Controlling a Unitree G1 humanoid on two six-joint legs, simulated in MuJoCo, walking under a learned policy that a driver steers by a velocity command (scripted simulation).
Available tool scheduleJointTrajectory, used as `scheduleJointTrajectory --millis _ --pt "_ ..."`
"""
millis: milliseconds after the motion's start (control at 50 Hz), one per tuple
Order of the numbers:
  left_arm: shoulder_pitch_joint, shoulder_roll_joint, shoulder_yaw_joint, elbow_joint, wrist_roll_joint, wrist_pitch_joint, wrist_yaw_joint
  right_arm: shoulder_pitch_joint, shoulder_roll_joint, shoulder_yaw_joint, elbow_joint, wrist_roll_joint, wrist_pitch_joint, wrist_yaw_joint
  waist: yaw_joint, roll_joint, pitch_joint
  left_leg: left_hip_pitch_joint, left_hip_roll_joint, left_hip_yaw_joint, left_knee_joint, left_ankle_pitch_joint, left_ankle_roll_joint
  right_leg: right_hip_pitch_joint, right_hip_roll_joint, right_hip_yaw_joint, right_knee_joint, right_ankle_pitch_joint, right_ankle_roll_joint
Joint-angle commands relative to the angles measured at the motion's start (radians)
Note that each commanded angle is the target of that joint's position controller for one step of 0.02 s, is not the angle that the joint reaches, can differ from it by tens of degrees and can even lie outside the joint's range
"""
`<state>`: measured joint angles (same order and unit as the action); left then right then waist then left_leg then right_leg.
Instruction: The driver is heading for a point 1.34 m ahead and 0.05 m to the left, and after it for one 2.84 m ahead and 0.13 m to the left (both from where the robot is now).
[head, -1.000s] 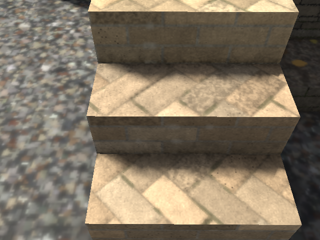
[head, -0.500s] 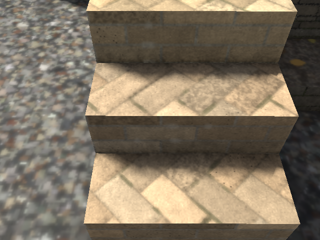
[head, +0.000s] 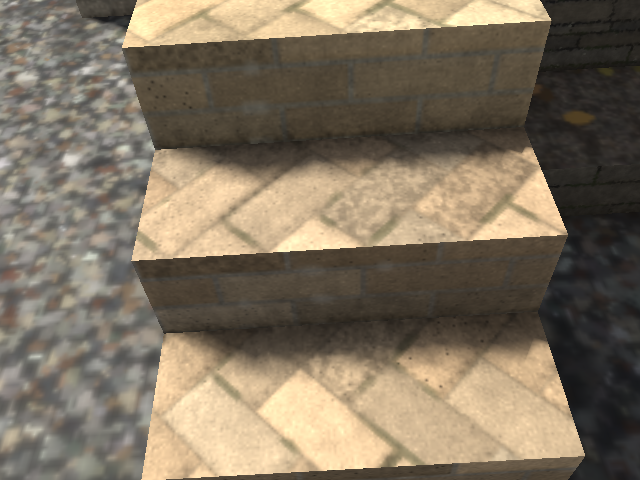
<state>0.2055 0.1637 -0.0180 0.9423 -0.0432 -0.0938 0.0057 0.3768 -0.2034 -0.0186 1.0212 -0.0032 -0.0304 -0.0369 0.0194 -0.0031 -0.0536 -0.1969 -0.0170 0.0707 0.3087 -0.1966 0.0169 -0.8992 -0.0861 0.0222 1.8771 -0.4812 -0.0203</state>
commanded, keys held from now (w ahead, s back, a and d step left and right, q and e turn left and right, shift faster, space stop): shift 0.36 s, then w+shift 0.62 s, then shift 0.02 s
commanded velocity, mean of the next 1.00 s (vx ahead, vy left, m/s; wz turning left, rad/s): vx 0.53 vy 0.00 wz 0.00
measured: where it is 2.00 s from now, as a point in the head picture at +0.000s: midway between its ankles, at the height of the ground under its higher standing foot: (416, 411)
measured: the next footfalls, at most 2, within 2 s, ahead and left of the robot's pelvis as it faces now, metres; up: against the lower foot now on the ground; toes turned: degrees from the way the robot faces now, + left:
right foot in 0.20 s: +0.26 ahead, -0.29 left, +0.20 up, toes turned -12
left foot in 1.26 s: +0.52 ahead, +0.00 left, +0.39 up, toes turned +11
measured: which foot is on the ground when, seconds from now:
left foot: down 0.00-0.24, up 0.26-1.00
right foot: up 0.00-0.18, down 0.20-1.00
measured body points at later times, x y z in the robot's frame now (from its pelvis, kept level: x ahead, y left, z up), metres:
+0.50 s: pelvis +0.13 -0.20 +0.17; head +0.10 -0.23 +0.62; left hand +0.15 +0.05 +0.05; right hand +0.26 -0.40 +0.05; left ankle +0.13 -0.07 -0.22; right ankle +0.22 -0.28 -0.55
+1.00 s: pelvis +0.24 -0.20 +0.19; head +0.20 -0.22 +0.64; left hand +0.32 +0.06 +0.08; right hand +0.40 -0.37 +0.10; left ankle +0.34 -0.05 -0.10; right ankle +0.22 -0.28 -0.55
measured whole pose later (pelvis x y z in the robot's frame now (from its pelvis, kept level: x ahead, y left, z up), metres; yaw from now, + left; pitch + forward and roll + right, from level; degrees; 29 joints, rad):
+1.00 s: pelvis +0.24 -0.20 +0.19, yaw +4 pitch -2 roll +3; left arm 0.31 0.26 -0.03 0.86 0.02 -0.11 0.03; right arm 0.21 -0.12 0.10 0.64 0.05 -0.03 -0.01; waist -0.07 0.00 -0.05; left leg -1.61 0.07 -0.03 2.47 -0.19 -0.03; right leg -0.14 -0.12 -0.26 0.51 -0.34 -0.05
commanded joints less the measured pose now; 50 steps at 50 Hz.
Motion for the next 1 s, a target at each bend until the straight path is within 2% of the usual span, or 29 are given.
scheduleJointTrajectory --millis 20,60,100,120,140,160,180,200,220,240,260,280,300,320,340,360,400,440,480,540,560,620,680,720,800,860,900,940,1000 --pt "-0.110 -0.023 -0.044 -0.159 0.005 -0.006 0.003 0.112 -0.112 -0.028 0.022 0.023 -0.015 0.000 -0.031 0.047 0.112 0.281 0.392 -0.330 -0.200 -0.141 0.204 -0.506 -0.098 0.095 0.158 -0.114 0.026" --pt "-0.205 -0.067 -0.072 -0.244 -0.002 0.013 0.021 0.134 -0.139 -0.041 0.035 0.042 -0.012 0.002 -0.053 0.082 0.158 0.319 0.472 -0.341 -0.201 -0.190 0.183 -0.729 -0.120 0.156 0.352 -0.245 0.045" --pt "-0.286 -0.073 -0.097 -0.337 0.009 0.021 0.031 0.055 -0.183 -0.059 -0.006 0.054 -0.012 -0.003 -0.032 0.045 0.175 0.215 0.420 -0.246 -0.240 -0.352 0.121 -0.707 -0.160 0.108 0.093 -0.165 0.054" --pt "-0.274 -0.074 -0.100 -0.364 0.028 0.018 0.036 0.026 -0.211 -0.066 -0.028 0.057 -0.012 -0.004 -0.015 0.036 0.145 0.055 0.399 -0.236 -0.245 -0.368 0.115 -0.549 -0.174 0.110 -0.026 -0.060 0.044" --pt "-0.217 -0.073 -0.096 -0.353 0.032 0.020 0.031 -0.031 -0.211 -0.067 -0.050 0.037 -0.008 0.004 0.022 0.044 0.106 -0.079 0.377 -0.175 -0.285 -0.342 0.119 -0.319 -0.177 0.072 -0.133 0.090 0.024" --pt "-0.295 -0.086 -0.120 -0.406 0.041 0.029 0.017 -0.082 -0.193 -0.064 -0.062 0.057 0.012 0.014 0.045 0.107 0.045 -0.369 0.308 -0.035 -0.418 -0.155 0.117 0.179 -0.104 -0.085 -0.456 -0.057 -0.024" --pt "-0.276 -0.005 -0.074 -0.366 0.015 0.041 0.008 0.031 -0.177 -0.069 -0.035 0.054 0.005 0.036 0.009 0.095 0.044 -0.463 0.232 0.005 -0.395 0.008 0.160 0.502 0.010 -0.292 -0.595 0.092 -0.025" --pt "-0.109 0.049 -0.026 -0.312 0.030 0.046 0.013 0.131 -0.202 -0.060 -0.005 0.041 -0.015 0.061 0.066 0.145 -0.089 -0.355 0.205 0.039 -0.220 0.698 0.158 0.708 0.112 -0.307 -0.613 0.197 -0.072" --pt "0.232 0.203 0.056 -0.166 0.040 0.068 -0.001 0.085 -0.265 -0.070 -0.001 -0.022 -0.024 0.087 0.228 0.227 -0.256 -0.180 0.193 0.080 0.058 1.276 0.136 0.863 0.183 -0.247 -0.647 0.394 -0.079" --pt "0.366 0.372 0.109 -0.140 0.073 0.069 -0.006 0.087 -0.132 -0.039 -0.042 0.019 -0.028 0.102 0.243 -0.059 -0.369 -0.313 0.065 0.008 0.493 0.910 0.034 0.943 -0.069 0.368 -1.085 0.309 -0.233" --pt "0.327 0.488 0.124 -0.112 0.092 0.101 0.012 0.225 -0.044 -0.025 0.018 0.036 -0.034 0.130 0.079 -0.486 -0.531 -0.170 -0.059 -0.118 1.021 -0.078 -0.015 0.824 -0.265 0.861 -1.517 0.292 -0.296" --pt "0.202 0.348 0.074 -0.154 0.073 0.119 0.016 0.259 0.008 -0.031 0.050 0.095 -0.028 0.135 0.032 -0.327 -0.499 -0.284 -0.063 -0.269 1.461 -0.112 -0.026 0.678 -0.324 0.898 -1.637 -0.231 -0.184" --pt "0.085 0.285 0.054 -0.159 0.011 0.119 0.009 0.123 0.051 -0.015 -0.032 0.074 -0.006 0.121 0.002 -0.308 -0.327 -0.425 -0.051 -0.201 1.671 -0.128 -0.010 0.513 -0.315 0.836 -1.615 -0.424 -0.101" --pt "0.003 0.163 0.021 -0.153 0.012 0.111 0.011 -0.011 0.063 0.002 -0.092 0.028 0.005 0.080 -0.012 -0.232 -0.075 -0.551 -0.027 -0.142 1.730 -0.155 -0.003 0.349 -0.246 0.623 -1.538 -0.425 -0.039" --pt "-0.057 0.094 0.009 -0.143 0.034 0.097 0.010 -0.106 -0.024 -0.015 -0.148 0.039 0.003 0.047 -0.011 -0.161 0.030 -0.594 -0.009 -0.136 1.687 -0.144 0.016 0.306 -0.176 0.389 -1.451 -0.312 -0.002" --pt "-0.063 0.063 0.007 -0.112 0.052 0.079 0.011 -0.073 -0.012 -0.007 -0.163 0.031 -0.005 0.038 -0.046 -0.192 0.031 -0.603 -0.025 -0.128 1.812 -0.167 0.051 0.306 -0.171 0.335 -1.415 -0.288 -0.003" --pt "0.048 0.045 0.006 -0.055 0.044 0.038 0.019 -0.080 0.035 0.012 -0.217 0.058 -0.028 0.053 -0.047 -0.190 0.055 -0.799 -0.044 -0.149 1.947 -0.147 0.109 0.452 -0.206 0.361 -1.501 -0.295 -0.037" --pt "0.145 0.011 -0.007 -0.022 0.049 0.024 0.026 -0.098 0.061 0.034 -0.237 0.082 -0.056 0.088 -0.053 -0.077 0.063 -0.988 -0.059 -0.182 1.949 -0.069 0.157 0.584 -0.214 0.326 -1.528 -0.219 -0.054" --pt "0.064 0.083 0.001 -0.075 0.060 0.030 0.024 -0.133 0.070 0.045 -0.277 0.077 -0.061 0.129 -0.092 -0.058 0.079 -1.140 -0.059 -0.203 1.929 0.046 0.141 0.617 -0.195 0.208 -1.550 -0.149 -0.022" --pt "-0.127 0.148 -0.002 -0.194 0.077 0.029 0.031 -0.132 0.028 0.047 -0.321 0.056 -0.032 0.126 -0.182 -0.060 0.073 -1.044 -0.083 -0.139 1.859 0.196 0.067 0.362 -0.155 0.022 -1.649 -0.112 0.004" --pt "-0.075 0.152 -0.009 -0.179 0.098 0.026 0.025 -0.144 0.076 0.059 -0.318 0.040 -0.003 0.101 -0.151 -0.101 0.065 -1.098 -0.124 -0.071 2.162 0.121 0.031 0.357 -0.186 0.020 -1.646 -0.124 -0.047" --pt "-0.030 0.166 -0.017 -0.194 0.061 0.015 0.014 -0.136 0.073 0.070 -0.360 0.050 0.006 0.051 -0.118 -0.063 0.094 -1.294 -0.083 -0.112 2.185 0.082 -0.006 0.509 -0.195 0.013 -1.605 -0.132 -0.036" --pt "0.032 0.208 -0.011 -0.212 0.055 0.005 0.038 -0.206 0.081 0.090 -0.407 0.073 -0.012 0.041 -0.063 -0.055 0.067 -1.440 -0.022 -0.123 2.177 0.090 -0.026 0.686 -0.267 0.080 -1.624 -0.201 -0.042" --pt "0.028 0.240 0.007 -0.231 0.071 -0.014 0.041 -0.231 0.073 0.092 -0.416 0.057 -0.012 0.038 -0.053 -0.051 0.039 -1.468 0.004 -0.118 2.149 0.126 -0.037 0.736 -0.280 0.109 -1.655 -0.257 -0.043" --pt "0.073 0.241 0.014 -0.218 0.045 -0.022 0.043 -0.265 0.097 0.109 -0.440 0.068 -0.024 0.040 -0.039 -0.081 0.080 -1.645 0.025 -0.145 2.218 0.052 -0.036 0.882 -0.307 0.148 -1.659 -0.304 -0.061" --pt "0.063 0.229 0.014 -0.214 0.048 -0.018 0.037 -0.287 0.101 0.119 -0.462 0.075 -0.034 0.047 -0.053 -0.072 0.107 -1.715 0.041 -0.154 2.224 0.033 -0.042 0.895 -0.318 0.138 -1.675 -0.329 -0.077" --pt "0.067 0.221 0.019 -0.180 0.053 -0.017 0.031 -0.276 0.101 0.114 -0.466 0.069 -0.023 0.026 -0.069 -0.108 0.146 -1.725 0.061 -0.148 2.202 0.020 -0.058 0.857 -0.299 0.125 -1.693 -0.376 -0.118" --pt "0.082 0.220 0.019 -0.141 0.079 -0.030 0.030 -0.290 0.106 0.123 -0.488 0.054 -0.018 0.021 -0.074 -0.104 0.146 -1.700 0.085 -0.121 2.231 0.005 -0.053 0.836 -0.320 0.111 -1.708 -0.372 -0.135" --pt "0.110 0.211 0.016 -0.097 0.065 -0.034 0.019 -0.349 0.113 0.135 -0.513 0.049 -0.021 0.021 -0.063 -0.081 0.189 -1.701 0.122 -0.082 2.124 -0.014 -0.044 0.803 -0.296 0.094 -1.740 -0.367 -0.153"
